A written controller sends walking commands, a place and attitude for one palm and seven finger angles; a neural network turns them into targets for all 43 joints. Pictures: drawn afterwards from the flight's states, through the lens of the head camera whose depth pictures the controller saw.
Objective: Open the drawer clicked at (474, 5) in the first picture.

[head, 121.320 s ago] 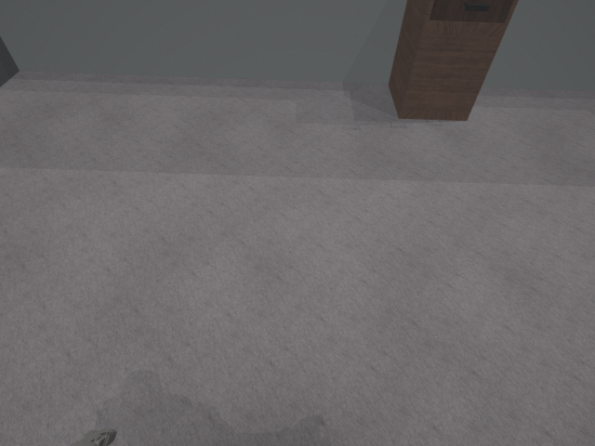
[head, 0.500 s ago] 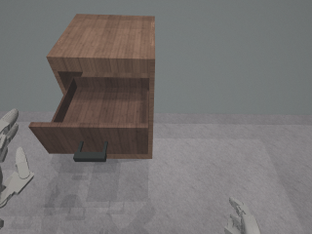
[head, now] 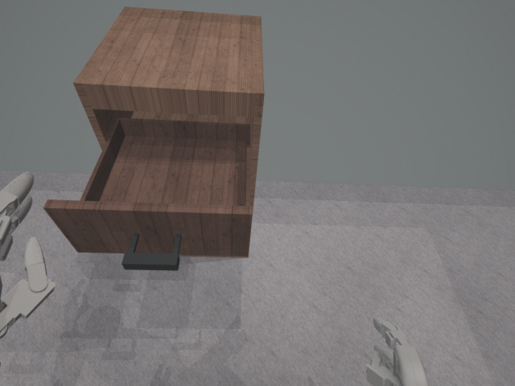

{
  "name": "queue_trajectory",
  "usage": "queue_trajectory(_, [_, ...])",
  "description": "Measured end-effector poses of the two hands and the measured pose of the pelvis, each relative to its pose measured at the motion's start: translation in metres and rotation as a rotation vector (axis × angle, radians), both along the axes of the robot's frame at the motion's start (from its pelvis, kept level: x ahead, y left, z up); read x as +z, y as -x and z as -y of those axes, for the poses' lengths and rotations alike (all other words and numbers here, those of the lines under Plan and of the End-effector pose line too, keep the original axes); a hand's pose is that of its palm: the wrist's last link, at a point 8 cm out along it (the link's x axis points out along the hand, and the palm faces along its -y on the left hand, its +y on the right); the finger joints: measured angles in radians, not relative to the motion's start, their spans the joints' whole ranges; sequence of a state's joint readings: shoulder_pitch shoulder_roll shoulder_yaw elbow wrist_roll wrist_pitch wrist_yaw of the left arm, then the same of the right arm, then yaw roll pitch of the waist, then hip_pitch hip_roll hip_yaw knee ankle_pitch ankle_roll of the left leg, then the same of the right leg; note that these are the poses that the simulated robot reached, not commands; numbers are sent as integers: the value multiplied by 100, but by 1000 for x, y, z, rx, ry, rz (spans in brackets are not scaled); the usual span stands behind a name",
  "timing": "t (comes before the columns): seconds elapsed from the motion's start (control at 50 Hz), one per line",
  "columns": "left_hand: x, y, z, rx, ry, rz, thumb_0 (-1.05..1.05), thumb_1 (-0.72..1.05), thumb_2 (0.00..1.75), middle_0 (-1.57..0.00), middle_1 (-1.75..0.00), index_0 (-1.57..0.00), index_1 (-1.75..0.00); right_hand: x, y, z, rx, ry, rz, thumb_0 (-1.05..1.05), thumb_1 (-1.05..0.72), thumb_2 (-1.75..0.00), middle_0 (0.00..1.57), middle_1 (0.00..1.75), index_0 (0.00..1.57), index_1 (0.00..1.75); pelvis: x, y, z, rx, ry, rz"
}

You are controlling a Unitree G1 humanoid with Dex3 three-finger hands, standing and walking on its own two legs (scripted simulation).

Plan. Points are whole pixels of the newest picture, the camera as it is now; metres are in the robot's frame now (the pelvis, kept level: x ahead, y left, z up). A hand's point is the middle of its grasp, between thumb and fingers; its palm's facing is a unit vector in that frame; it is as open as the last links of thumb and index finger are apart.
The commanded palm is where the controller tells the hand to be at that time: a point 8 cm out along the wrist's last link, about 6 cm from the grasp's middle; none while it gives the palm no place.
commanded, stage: let the arm hang, fingers relaxed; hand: left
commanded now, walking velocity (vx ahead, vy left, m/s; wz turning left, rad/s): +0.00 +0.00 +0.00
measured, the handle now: (154, 250) +0.38 +0.22 -0.11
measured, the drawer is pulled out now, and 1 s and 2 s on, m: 0.30 0.30 0.30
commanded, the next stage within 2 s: look to check the result in 1.16 s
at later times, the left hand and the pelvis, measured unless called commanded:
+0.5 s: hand out of the picture -0.03 +0.18 -0.18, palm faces +0.00 -0.98 -0.20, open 7.0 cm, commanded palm none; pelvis -0.02 +0.00 +0.00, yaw -1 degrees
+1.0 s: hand out of the picture -0.01 +0.16 -0.18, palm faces -0.01 -0.98 -0.20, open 7.3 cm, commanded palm none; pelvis -0.01 -0.01 +0.00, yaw -2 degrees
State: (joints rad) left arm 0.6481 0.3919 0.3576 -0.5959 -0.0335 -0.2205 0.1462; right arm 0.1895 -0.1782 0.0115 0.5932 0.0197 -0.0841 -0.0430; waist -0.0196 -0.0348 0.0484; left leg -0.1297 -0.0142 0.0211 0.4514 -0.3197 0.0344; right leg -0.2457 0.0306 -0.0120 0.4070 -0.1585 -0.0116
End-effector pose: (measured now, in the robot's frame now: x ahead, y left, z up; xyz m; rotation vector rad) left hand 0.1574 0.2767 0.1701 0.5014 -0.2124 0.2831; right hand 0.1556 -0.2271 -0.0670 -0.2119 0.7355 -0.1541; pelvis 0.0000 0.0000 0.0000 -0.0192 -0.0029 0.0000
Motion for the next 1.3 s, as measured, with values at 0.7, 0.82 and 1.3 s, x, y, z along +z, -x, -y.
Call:
queue_trajectory(0.7, [-308,219,48,350,452,-1659,1,92,90,-20,-30,-19,-30,-76,259,-26,-181,-151,-834,1,-90,-90,20,29,19,30,0,18,2,-20,-18,31])
queue_trajectory(0.82, [-312,200,63,307,466,-1611,1,91,90,-19,-30,-19,-30,-82,247,-36,-178,-187,-789,1,-90,-90,20,30,20,30,0,17,3,-27,-22,29])
queue_trajectory(1.3, [-315,172,76,274,484,-1575,1,92,90,-20,-30,-19,-30,-79,212,-16,-183,-141,-725,0,-91,-90,20,29,19,30,1,5,10,-26,-20,24])
